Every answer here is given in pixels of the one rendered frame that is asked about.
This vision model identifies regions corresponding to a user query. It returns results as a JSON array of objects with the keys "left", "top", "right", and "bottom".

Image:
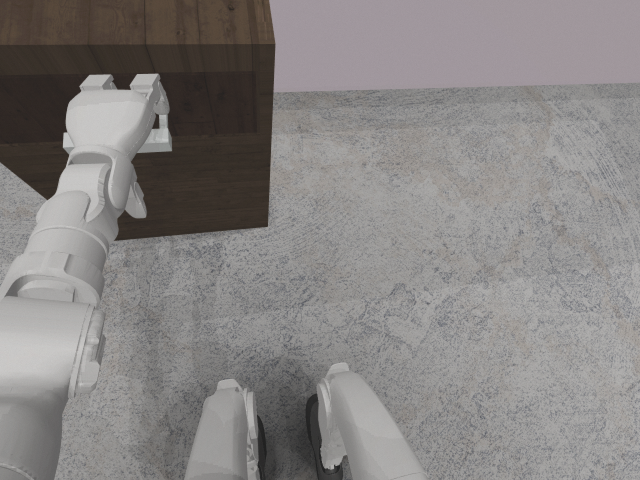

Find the left robot forearm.
[{"left": 0, "top": 145, "right": 133, "bottom": 309}]

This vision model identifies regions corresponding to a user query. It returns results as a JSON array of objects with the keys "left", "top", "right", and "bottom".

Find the right robot foot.
[{"left": 306, "top": 394, "right": 343, "bottom": 480}]

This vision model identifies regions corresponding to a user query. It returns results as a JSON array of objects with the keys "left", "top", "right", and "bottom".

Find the left robot hand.
[{"left": 66, "top": 74, "right": 170, "bottom": 218}]

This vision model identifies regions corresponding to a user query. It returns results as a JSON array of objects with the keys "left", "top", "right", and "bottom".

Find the left robot upper arm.
[{"left": 0, "top": 296, "right": 106, "bottom": 480}]

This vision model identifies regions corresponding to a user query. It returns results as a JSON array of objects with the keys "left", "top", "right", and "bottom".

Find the cabinet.
[{"left": 0, "top": 0, "right": 275, "bottom": 241}]

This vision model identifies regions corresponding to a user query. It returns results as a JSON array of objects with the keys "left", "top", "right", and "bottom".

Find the handle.
[{"left": 63, "top": 114, "right": 172, "bottom": 154}]

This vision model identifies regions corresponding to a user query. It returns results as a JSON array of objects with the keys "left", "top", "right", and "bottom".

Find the robot left thigh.
[{"left": 184, "top": 387, "right": 258, "bottom": 480}]

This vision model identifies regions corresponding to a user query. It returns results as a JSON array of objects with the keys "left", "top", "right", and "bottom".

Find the drawer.
[{"left": 0, "top": 71, "right": 257, "bottom": 144}]

